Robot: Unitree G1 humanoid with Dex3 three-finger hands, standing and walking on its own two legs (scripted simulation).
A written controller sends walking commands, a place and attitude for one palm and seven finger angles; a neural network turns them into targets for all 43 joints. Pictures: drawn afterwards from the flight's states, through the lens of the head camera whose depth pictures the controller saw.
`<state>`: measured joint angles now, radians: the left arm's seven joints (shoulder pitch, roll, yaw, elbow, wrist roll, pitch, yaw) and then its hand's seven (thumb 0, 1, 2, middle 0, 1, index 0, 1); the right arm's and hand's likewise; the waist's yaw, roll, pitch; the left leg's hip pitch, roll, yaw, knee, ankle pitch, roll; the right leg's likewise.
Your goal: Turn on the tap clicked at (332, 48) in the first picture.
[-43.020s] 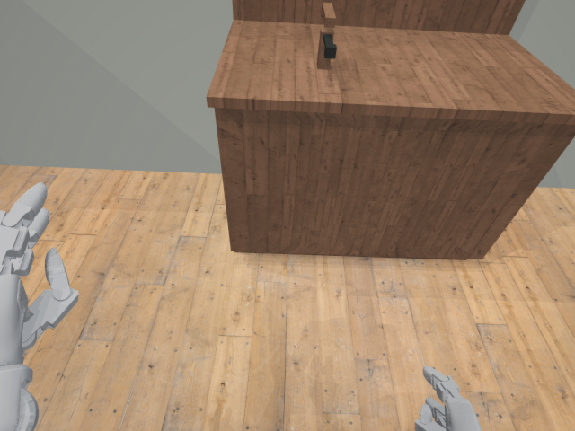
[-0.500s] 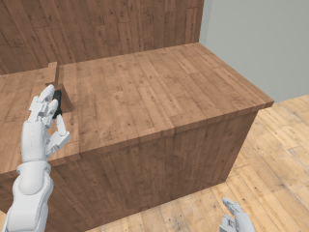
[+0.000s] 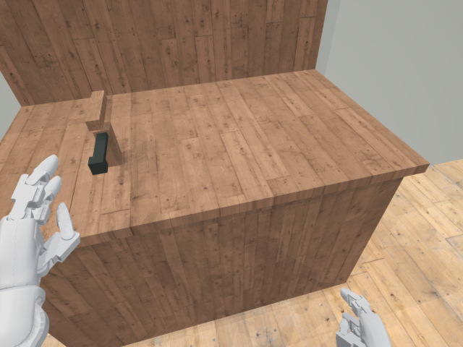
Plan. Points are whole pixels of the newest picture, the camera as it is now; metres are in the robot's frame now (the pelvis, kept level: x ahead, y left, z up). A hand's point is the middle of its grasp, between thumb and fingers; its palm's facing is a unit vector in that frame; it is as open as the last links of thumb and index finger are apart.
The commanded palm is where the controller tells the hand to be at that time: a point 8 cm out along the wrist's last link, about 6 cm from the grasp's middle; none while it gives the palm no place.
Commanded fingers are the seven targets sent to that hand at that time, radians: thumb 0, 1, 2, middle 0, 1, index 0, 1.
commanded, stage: draw the hand back beside the body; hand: left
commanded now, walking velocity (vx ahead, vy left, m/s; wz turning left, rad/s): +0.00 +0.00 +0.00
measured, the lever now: (98, 164) +0.39 +0.33 +0.12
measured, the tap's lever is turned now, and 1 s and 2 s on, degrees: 0 0 0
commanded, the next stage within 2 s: step back with the hand held close in 0.18 s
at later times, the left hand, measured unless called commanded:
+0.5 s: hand (92, 232) +0.21 +0.23 +0.15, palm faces +0.39 -0.83 -0.40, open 7.4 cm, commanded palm +0.15 +0.27 +0.17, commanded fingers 0.00 0.90 0.90 -0.20 -0.30 -0.20 -0.30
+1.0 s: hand (72, 267) +0.16 +0.24 +0.15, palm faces +0.42 -0.80 -0.43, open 7.4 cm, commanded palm +0.09 +0.29 +0.17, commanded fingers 0.00 0.90 0.90 -0.20 -0.30 -0.20 -0.30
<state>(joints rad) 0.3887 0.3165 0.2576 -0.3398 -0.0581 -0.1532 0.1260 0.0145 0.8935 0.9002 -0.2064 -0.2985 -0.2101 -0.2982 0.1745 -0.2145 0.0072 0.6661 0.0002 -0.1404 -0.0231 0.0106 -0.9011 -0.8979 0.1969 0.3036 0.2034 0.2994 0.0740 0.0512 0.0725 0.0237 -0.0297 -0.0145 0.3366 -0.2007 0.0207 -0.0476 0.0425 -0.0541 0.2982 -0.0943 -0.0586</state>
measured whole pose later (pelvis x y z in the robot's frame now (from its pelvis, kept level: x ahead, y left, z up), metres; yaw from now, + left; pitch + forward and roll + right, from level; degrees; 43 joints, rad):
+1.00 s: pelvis -0.06 +0.00 -0.02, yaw +3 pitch -1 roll +1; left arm 0.43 0.34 0.32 -0.52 -0.01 -0.11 0.16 0.01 0.89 0.90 -0.21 -0.30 -0.21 -0.30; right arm 0.16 -0.22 -0.01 0.57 0.01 -0.02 -0.05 0.01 -0.90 -0.90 0.20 0.30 0.21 0.30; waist 0.00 0.01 0.08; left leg -0.42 -0.05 0.00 0.80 -0.41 0.02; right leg -0.43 0.02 -0.04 0.58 -0.13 -0.06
